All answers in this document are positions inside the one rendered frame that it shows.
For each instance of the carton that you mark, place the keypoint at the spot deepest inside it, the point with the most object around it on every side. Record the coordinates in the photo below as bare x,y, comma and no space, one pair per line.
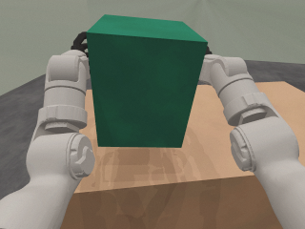
144,75

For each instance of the robot right upper arm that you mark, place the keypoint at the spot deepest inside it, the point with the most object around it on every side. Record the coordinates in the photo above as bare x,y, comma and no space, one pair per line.
267,148

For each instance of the robot left upper arm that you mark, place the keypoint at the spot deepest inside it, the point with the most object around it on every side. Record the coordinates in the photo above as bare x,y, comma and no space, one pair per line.
56,165

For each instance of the left robot hand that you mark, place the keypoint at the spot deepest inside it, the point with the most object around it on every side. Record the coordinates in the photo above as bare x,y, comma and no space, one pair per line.
77,44

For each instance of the right robot hand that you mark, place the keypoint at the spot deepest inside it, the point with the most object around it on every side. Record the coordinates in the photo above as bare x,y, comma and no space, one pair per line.
208,51

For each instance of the robot left forearm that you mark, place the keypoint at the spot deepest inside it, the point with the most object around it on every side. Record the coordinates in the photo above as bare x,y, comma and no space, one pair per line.
63,110

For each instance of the robot right forearm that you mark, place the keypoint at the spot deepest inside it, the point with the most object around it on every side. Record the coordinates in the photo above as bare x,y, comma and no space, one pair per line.
241,99

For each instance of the pedestal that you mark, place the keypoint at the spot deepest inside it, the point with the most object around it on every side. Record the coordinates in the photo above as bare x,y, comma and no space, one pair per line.
197,186

